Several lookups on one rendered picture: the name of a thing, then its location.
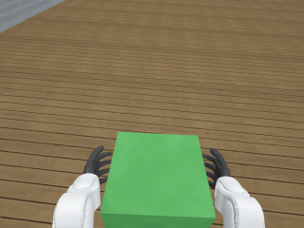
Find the robot left forearm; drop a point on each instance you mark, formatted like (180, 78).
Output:
(76, 207)

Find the right robot hand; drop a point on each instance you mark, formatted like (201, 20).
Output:
(219, 167)

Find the robot right forearm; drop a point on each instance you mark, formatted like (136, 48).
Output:
(238, 209)

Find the left robot hand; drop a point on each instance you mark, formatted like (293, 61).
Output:
(93, 165)

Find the carton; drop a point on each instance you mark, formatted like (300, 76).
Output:
(157, 181)

